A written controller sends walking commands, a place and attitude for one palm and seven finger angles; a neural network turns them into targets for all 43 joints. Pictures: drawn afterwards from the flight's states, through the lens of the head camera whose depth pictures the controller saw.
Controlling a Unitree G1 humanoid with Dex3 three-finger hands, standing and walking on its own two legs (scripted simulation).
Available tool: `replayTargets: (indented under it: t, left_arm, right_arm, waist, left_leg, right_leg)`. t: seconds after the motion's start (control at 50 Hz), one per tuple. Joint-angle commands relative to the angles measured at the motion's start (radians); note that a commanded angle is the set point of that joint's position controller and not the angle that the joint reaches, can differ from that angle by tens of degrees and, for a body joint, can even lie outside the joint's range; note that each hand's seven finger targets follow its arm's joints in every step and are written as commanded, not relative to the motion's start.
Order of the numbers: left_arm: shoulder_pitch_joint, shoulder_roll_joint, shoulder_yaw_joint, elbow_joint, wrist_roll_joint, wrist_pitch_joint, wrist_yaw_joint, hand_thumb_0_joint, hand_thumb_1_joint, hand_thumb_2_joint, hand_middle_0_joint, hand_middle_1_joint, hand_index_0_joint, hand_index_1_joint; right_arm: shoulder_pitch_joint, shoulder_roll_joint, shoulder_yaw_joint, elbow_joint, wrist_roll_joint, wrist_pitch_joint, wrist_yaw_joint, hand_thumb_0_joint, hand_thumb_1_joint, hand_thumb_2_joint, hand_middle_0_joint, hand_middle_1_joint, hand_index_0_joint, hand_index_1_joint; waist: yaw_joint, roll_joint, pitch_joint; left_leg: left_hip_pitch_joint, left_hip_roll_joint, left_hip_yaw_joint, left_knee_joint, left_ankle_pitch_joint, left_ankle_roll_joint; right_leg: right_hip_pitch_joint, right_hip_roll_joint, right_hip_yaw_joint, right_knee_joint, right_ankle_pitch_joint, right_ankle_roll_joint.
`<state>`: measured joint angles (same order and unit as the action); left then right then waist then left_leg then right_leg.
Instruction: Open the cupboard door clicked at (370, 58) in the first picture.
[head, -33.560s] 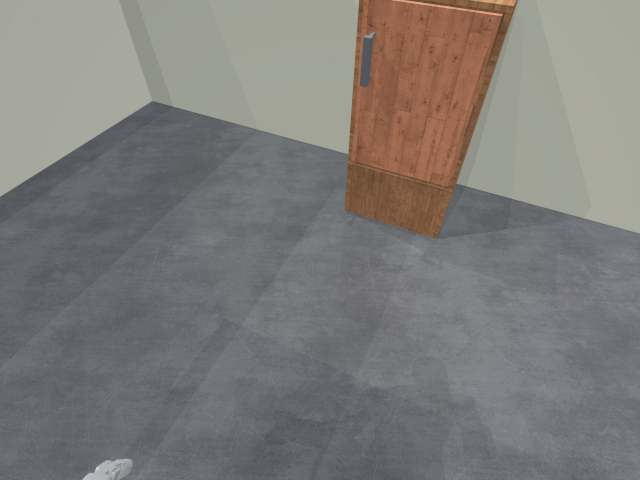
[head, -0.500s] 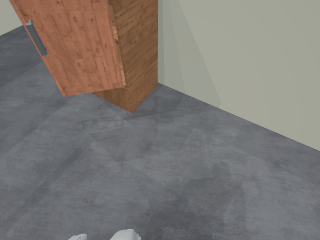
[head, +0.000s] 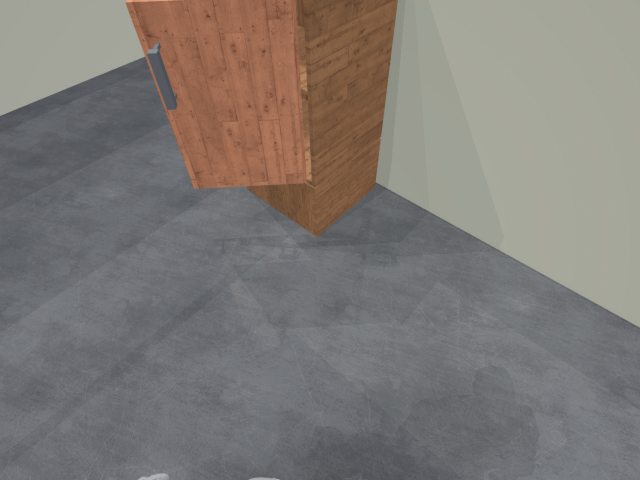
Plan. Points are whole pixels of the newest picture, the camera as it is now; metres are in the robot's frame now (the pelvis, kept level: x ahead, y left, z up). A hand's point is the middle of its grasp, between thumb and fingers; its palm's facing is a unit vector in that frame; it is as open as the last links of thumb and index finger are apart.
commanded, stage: take the last steps up to it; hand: left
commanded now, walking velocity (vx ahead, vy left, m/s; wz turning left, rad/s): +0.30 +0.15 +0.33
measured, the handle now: (164, 76) +1.02 +0.48 -0.03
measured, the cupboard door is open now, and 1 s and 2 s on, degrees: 45 45 45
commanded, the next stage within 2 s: come to a stop and stand still in 1.48 s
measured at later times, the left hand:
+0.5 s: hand out of the picture +0.00 +0.27 -0.17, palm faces +0.21 -0.96 -0.20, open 7.4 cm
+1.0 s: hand (165, 365) +0.30 +0.28 -0.14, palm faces +0.18 -0.96 -0.20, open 7.2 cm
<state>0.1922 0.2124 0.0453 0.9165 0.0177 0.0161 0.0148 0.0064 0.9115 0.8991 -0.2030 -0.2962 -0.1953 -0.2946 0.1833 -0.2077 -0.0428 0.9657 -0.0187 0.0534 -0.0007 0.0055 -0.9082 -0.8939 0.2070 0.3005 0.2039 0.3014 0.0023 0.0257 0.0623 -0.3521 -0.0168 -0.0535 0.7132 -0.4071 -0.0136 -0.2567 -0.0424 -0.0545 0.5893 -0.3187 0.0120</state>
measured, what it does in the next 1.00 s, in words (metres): walks ahead: left foot, then right foot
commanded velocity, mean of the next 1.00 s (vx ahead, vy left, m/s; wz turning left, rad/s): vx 0.30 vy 0.09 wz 0.05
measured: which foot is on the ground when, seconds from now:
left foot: up 0.00-0.36, down 0.38-0.82, up 0.84-1.00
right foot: down 0.00-0.38, up 0.40-0.80, down 0.82-1.00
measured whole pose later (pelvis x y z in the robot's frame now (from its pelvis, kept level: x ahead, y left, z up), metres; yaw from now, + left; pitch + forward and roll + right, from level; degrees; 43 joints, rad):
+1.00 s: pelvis +0.24 +0.09 +0.01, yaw +7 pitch -1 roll +0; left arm 0.21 0.15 0.06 0.97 0.01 -0.07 0.02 -0.01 0.95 0.90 -0.21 -0.30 -0.20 -0.30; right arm 0.33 -0.17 -0.04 1.11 -0.03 0.00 0.01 0.01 -0.92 -0.89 0.20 0.30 0.20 0.30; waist -0.03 0.01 0.05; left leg -0.45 0.08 0.04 1.04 -0.32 0.00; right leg -0.20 -0.03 -0.14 0.45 -0.23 -0.04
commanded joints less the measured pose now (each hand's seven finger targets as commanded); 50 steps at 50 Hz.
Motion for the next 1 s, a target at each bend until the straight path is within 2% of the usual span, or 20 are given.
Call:
replayTargets:
  t: [0.0,0.06,0.22,0.26,0.32,0.34,0.36,0.38,0.4,0.44,0.5,0.7,0.76,0.78,0.8,0.82,0.84,0.88,0.94,0.98]
  left_arm:
    - [0.05,0.179,0.047,-0.051,0.004,-0.029,0.008,0.0,0.9,0.9,-0.2,-0.3,-0.2,-0.3]
    - [0.085,0.137,0.04,-0.033,0.002,-0.051,0.004,0.0,0.9,0.9,-0.2,-0.3,-0.2,-0.3]
    - [0.216,0.166,0.057,0.065,0.015,-0.072,-0.004,0.0,0.9,0.9,-0.2,-0.3,-0.2,-0.3]
    - [0.206,0.174,0.06,0.074,0.016,-0.069,-0.008,0.0,0.9,0.9,-0.2,-0.3,-0.2,-0.3]
    - [0.157,0.169,0.057,0.082,0.01,-0.06,-0.016,0.0,0.9,0.9,-0.2,-0.3,-0.2,-0.3]
    - [0.144,0.139,0.05,0.07,0.007,-0.056,-0.022,0.0,0.9,0.9,-0.2,-0.3,-0.2,-0.3]
    - [0.134,0.068,0.036,0.039,-0.001,-0.05,-0.029,0.0,0.9,0.9,-0.2,-0.3,-0.2,-0.3]
    - [0.038,0.058,0.022,-0.008,0.006,-0.049,-0.022,0.0,0.9,0.9,-0.2,-0.3,-0.2,-0.3]
    - [-0.006,0.049,0.022,-0.025,0.004,-0.053,-0.022,0.0,0.9,0.9,-0.2,-0.3,-0.2,-0.3]
    - [0.013,0.044,0.021,0.014,0.007,-0.047,-0.024,0.0,0.9,0.9,-0.2,-0.3,-0.2,-0.3]
    - [0.079,0.029,0.018,0.048,0.009,-0.033,-0.037,0.0,0.9,0.9,-0.2,-0.3,-0.2,-0.3]
    - [-0.077,0.027,0.015,-0.019,0.005,-0.033,-0.04,0.0,0.9,0.9,-0.2,-0.3,-0.2,-0.3]
    - [0.031,0.052,0.029,0.014,0.008,-0.045,-0.039,0.0,0.9,0.9,-0.2,-0.3,-0.2,-0.3]
    - [0.156,0.102,0.044,0.052,0.011,-0.059,-0.034,0.0,0.9,0.9,-0.2,-0.3,-0.2,-0.3]
    - [0.303,0.2,0.07,0.093,0.014,-0.069,-0.025,0.0,0.9,0.9,-0.2,-0.3,-0.2,-0.3]
    - [0.333,0.233,0.071,0.1,-0.004,-0.065,-0.015,0.0,0.9,0.9,-0.2,-0.3,-0.2,-0.3]
    - [0.251,0.204,0.067,0.074,-0.007,-0.061,-0.007,0.0,0.9,0.9,-0.2,-0.3,-0.2,-0.3]
    - [0.124,0.11,0.038,0.043,-0.006,-0.065,-0.003,0.0,0.9,0.9,-0.2,-0.3,-0.2,-0.3]
    - [0.104,0.058,0.025,0.053,-0.005,-0.088,-0.007,0.0,0.9,0.9,-0.2,-0.3,-0.2,-0.3]
    - [0.12,0.063,0.027,0.074,-0.004,-0.098,-0.01,0.0,0.9,0.9,-0.2,-0.3,-0.2,-0.3]
  right_arm:
    - [-0.047,-0.114,-0.048,-0.083,-0.006,-0.013,0.009,0.0,-0.9,-0.9,0.2,0.3,0.2,0.3]
    - [-0.059,-0.094,-0.044,-0.069,-0.006,-0.021,0.028,0.0,-0.9,-0.9,0.2,0.3,0.2,0.3]
    - [-0.152,-0.041,-0.026,-0.094,0.002,-0.046,0.049,0.0,-0.9,-0.9,0.2,0.3,0.2,0.3]
    - [-0.136,-0.034,-0.019,-0.094,0.003,-0.055,0.05,0.0,-0.9,-0.9,0.2,0.3,0.2,0.3]
    - [0.015,-0.059,-0.021,-0.043,0.0,-0.07,0.04,0.0,-0.9,-0.9,0.2,0.3,0.2,0.3]
    - [0.135,-0.121,-0.037,-0.01,-0.002,-0.077,0.027,0.0,-0.9,-0.9,0.2,0.3,0.2,0.3]
    - [0.269,-0.228,-0.068,0.017,-0.016,-0.084,0.014,0.0,-0.9,-0.9,0.2,0.3,0.2,0.3]
    - [0.366,-0.266,-0.072,0.039,-0.014,-0.076,-0.003,0.0,-0.9,-0.9,0.2,0.3,0.2,0.3]
    - [0.332,-0.252,-0.066,0.036,-0.012,-0.073,-0.013,0.0,-0.9,-0.9,0.2,0.3,0.2,0.3]
    - [0.188,-0.164,-0.034,0.004,-0.011,-0.087,-0.017,0.0,-0.9,-0.9,0.2,0.3,0.2,0.3]
    - [0.137,-0.106,-0.013,0.006,-0.008,-0.112,-0.02,0.0,-0.9,-0.9,0.2,0.3,0.2,0.3]
    - [0.214,-0.106,-0.011,0.086,-0.013,-0.119,-0.016,0.0,-0.9,-0.9,0.2,0.3,0.2,0.3]
    - [0.214,-0.092,-0.005,0.104,-0.01,-0.115,-0.017,0.0,-0.9,-0.9,0.2,0.3,0.2,0.3]
    - [0.21,-0.076,-0.002,0.1,0.001,-0.118,-0.014,0.0,-0.9,-0.9,0.2,0.3,0.2,0.3]
    - [0.225,-0.043,-0.001,0.075,0.012,-0.123,-0.007,0.0,-0.9,-0.9,0.2,0.3,0.2,0.3]
    - [0.186,-0.074,-0.008,0.047,0.01,-0.113,-0.005,0.0,-0.9,-0.9,0.2,0.3,0.2,0.3]
    - [0.154,-0.083,-0.017,0.045,0.006,-0.106,-0.004,0.0,-0.9,-0.9,0.2,0.3,0.2,0.3]
    - [0.096,-0.043,-0.016,0.05,-0.003,-0.096,0.0,0.0,-0.9,-0.9,0.2,0.3,0.2,0.3]
    - [0.152,0.012,-0.008,0.076,-0.009,-0.076,0.012,0.0,-0.9,-0.9,0.2,0.3,0.2,0.3]
    - [0.142,0.024,-0.009,0.07,-0.007,-0.074,0.019,0.0,-0.9,-0.9,0.2,0.3,0.2,0.3]
  waist:
    - [0.025,-0.293,0.006]
    - [0.025,-0.203,0.018]
    - [0.082,-0.208,-0.001]
    - [0.073,-0.231,-0.009]
    - [-0.007,-0.168,-0.022]
    - [-0.065,-0.022,-0.071]
    - [-0.119,0.277,-0.125]
    - [-0.156,0.271,-0.109]
    - [-0.132,0.159,-0.043]
    - [-0.059,0.148,0.011]
    - [-0.004,0.092,0.023]
    - [-0.009,0.029,0.043]
    - [0.049,-0.009,0.005]
    - [0.101,-0.094,-0.068]
    - [0.138,-0.306,-0.156]
    - [0.136,-0.308,-0.141]
    - [0.108,-0.194,-0.054]
    - [0.049,-0.144,0.041]
    - [-0.001,-0.142,0.005]
    - [-0.002,-0.147,-0.014]
  left_leg:
    - [-0.239,0.031,-0.006,0.426,-0.056,-0.007]
    - [-0.268,0.062,0.026,0.415,0.058,-0.025]
    - [-0.207,0.067,0.116,0.044,0.04,-0.031]
    - [-0.113,0.05,0.139,-0.058,0.034,-0.019]
    - [0.212,-0.006,0.218,-0.247,0.144,-0.003]
    - [0.407,0.048,0.147,-0.283,0.086,0.025]
    - [0.54,0.309,-0.236,-0.377,-0.028,0.129]
    - [0.489,0.414,-0.362,-0.492,-0.06,0.218]
    - [0.422,0.433,-0.344,-0.509,-0.052,0.252]
    - [0.239,0.365,-0.261,-0.523,-0.046,0.219]
    - [0.18,0.286,-0.086,-0.542,0.16,0.187]
    - [0.214,0.286,0.013,-0.508,0.318,0.206]
    - [0.149,0.213,0.074,-0.309,0.366,0.147]
    - [0.041,0.141,0.128,-0.103,0.363,0.103]
    - [-0.191,0.013,0.214,0.18,0.075,0.044]
    - [-0.263,0.014,0.137,0.417,-0.212,0.035]
    - [-0.307,0.073,0.057,0.484,-0.146,0.039]
    - [-0.28,0.125,0.032,0.448,0.021,0.021]
    - [-0.168,0.128,0.082,0.316,0.131,-0.006]
    - [-0.147,0.121,0.111,0.205,0.171,-0.019]
  right_leg:
    - [0.069,-0.321,0.348,-0.399,-0.056,-0.151]
    - [0.12,-0.294,0.202,-0.393,0.021,-0.115]
    - [0.249,-0.34,0.119,-0.382,0.074,-0.128]
    - [0.201,-0.335,0.084,-0.347,0.109,-0.119]
    - [-0.007,-0.259,-0.015,-0.22,0.043,-0.058]
    - [-0.137,-0.207,-0.07,-0.038,0.009,-0.026]
    - [-0.357,-0.063,-0.175,0.275,-0.226,0.032]
    - [-0.449,-0.032,-0.083,0.5,-0.322,0.018]
    - [-0.499,-0.076,-0.019,0.602,-0.276,-0.005]
    - [-0.453,-0.115,0.025,0.648,-0.136,-0.015]
    - [-0.353,-0.11,0.013,0.541,-0.006,-0.007]
    - [-0.175,-0.049,-0.036,0.112,0.062,-0.011]
    - [0.078,-0.003,-0.057,-0.05,0.119,-0.034]
    - [0.301,-0.06,0.044,-0.104,0.124,-0.07]
    - [0.521,-0.324,0.398,-0.217,0.136,-0.175]
    - [0.461,-0.454,0.558,-0.346,0.104,-0.259]
    - [0.344,-0.434,0.515,-0.385,-0.085,-0.267]
    - [0.132,-0.345,0.352,-0.416,-0.029,-0.201]
    - [0.053,-0.251,0.138,-0.431,0.168,-0.159]
    - [0.069,-0.231,0.096,-0.434,0.201,-0.159]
